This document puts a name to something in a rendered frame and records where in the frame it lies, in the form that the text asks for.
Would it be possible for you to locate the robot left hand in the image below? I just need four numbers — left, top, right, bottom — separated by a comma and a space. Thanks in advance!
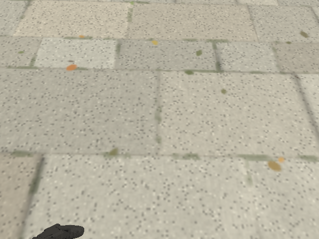
32, 223, 85, 239

